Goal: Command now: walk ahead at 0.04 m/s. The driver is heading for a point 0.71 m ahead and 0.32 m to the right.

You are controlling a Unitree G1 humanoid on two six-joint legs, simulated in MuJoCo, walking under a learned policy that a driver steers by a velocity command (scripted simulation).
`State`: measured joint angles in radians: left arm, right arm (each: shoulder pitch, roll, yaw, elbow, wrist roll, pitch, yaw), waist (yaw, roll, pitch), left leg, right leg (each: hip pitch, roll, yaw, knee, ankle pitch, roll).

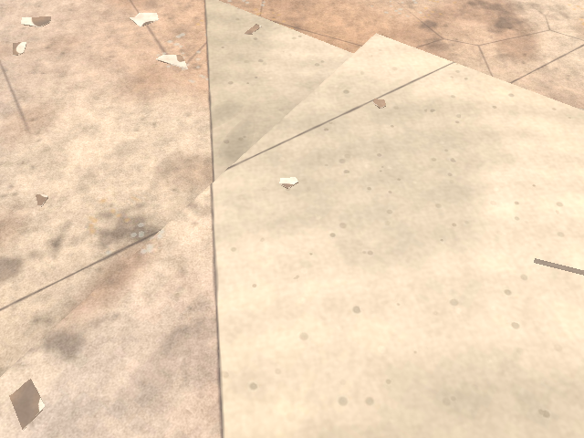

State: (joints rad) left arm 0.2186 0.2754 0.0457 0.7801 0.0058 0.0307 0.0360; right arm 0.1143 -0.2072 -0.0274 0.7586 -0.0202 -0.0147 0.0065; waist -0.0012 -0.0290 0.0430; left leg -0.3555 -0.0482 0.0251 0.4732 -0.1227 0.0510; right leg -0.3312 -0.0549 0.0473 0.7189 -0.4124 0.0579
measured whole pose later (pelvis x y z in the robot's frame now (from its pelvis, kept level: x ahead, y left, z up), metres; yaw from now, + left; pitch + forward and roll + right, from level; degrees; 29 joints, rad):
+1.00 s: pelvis +0.15 +0.00 +0.01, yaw -5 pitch +0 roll +0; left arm 0.28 0.28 0.07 0.92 -0.05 -0.06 0.01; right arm 0.31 -0.23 -0.05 1.08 0.00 -0.11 0.00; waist -0.03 -0.04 0.01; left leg -0.08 -0.02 0.11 0.36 -0.28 0.04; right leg -0.47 -0.02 0.08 1.10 -0.28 -0.06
